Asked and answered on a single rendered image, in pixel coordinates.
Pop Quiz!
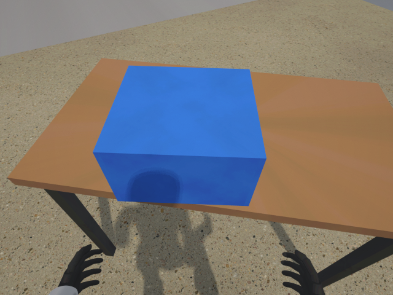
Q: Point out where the table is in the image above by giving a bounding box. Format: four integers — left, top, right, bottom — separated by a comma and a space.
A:
7, 58, 393, 288

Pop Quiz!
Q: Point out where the left robot hand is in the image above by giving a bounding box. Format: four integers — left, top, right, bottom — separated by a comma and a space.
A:
58, 244, 103, 294

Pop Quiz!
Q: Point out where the right robot hand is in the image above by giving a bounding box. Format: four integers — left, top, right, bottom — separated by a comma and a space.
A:
281, 250, 325, 295

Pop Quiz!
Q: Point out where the carton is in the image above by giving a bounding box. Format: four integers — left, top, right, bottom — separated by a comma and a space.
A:
93, 66, 267, 206

